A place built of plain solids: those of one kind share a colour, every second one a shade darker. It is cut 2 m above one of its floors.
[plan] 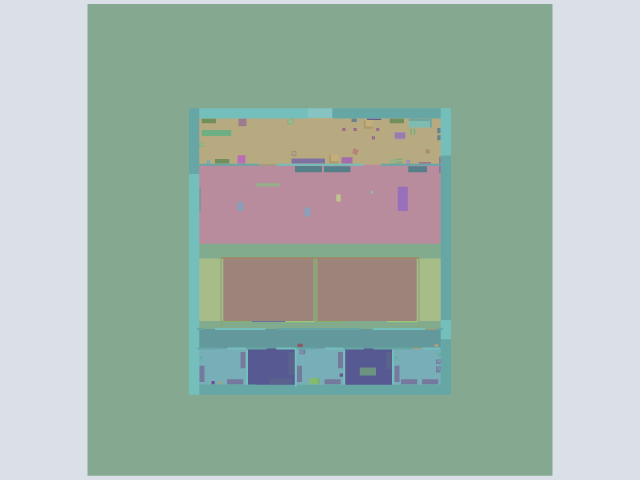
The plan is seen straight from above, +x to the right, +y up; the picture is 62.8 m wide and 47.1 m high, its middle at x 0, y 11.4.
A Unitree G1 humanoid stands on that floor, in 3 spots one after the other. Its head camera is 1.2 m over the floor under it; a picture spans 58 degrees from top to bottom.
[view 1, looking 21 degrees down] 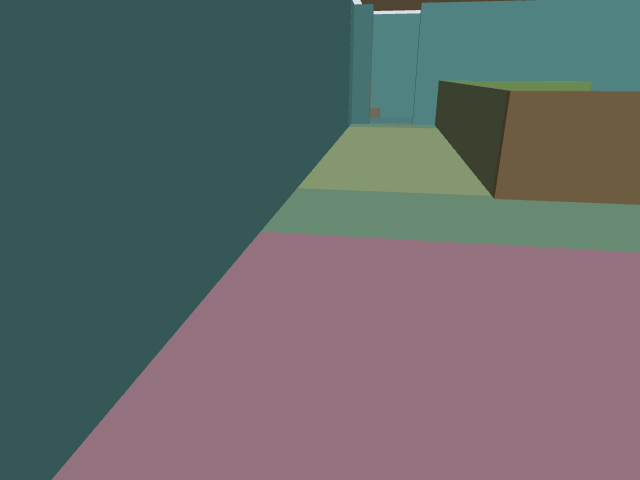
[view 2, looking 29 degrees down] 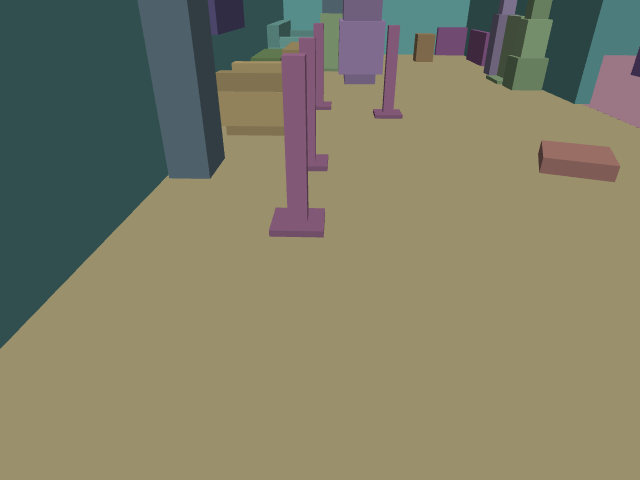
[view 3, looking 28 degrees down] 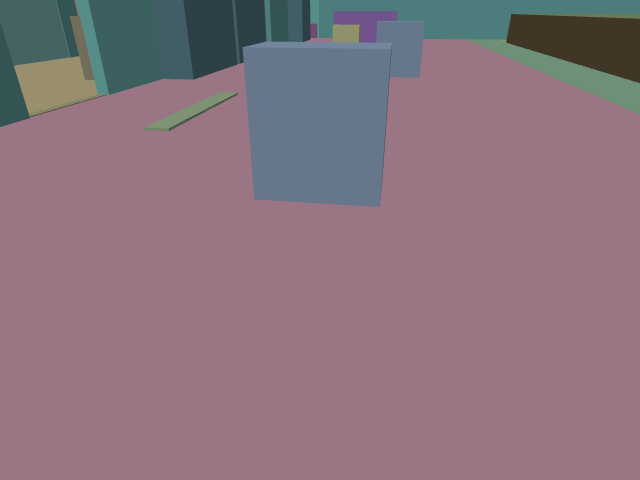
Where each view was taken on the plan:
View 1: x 10.86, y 14.23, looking -81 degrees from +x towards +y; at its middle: floor_yard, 3.35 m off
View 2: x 0.00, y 22.03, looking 2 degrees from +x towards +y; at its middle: floor_lobby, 2.48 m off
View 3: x -10.86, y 14.23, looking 9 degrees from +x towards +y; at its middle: floor_yard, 2.56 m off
